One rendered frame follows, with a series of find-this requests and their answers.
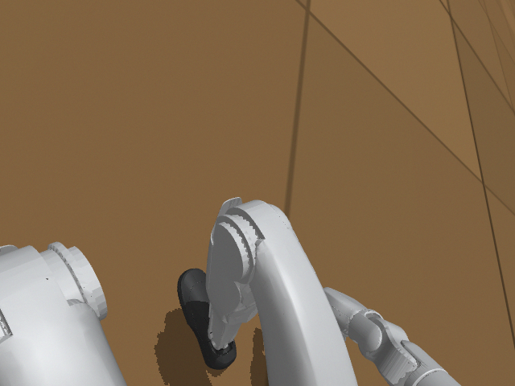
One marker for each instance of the right robot hand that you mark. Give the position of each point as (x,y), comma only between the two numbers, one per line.
(344,308)

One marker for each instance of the right robot foot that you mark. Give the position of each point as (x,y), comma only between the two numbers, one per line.
(194,301)

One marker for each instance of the right robot arm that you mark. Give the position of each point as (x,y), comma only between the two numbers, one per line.
(399,361)

